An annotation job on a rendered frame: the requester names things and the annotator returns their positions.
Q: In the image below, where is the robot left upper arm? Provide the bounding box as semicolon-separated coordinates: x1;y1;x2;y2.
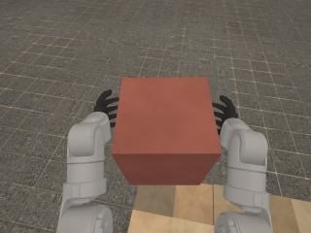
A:
57;204;113;233

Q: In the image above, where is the right robot forearm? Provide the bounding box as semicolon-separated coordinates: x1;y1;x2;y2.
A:
220;117;273;233

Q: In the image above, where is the left robot forearm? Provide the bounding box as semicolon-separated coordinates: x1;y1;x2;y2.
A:
56;112;112;233

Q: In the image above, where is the carton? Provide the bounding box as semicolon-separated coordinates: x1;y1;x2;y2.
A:
111;77;222;185

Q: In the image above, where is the left robot hand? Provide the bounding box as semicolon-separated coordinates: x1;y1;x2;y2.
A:
93;89;120;128

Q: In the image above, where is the right robot hand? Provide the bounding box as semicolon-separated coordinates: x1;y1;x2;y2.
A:
212;95;238;135

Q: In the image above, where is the robot right upper arm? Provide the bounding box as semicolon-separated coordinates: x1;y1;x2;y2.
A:
215;211;272;233

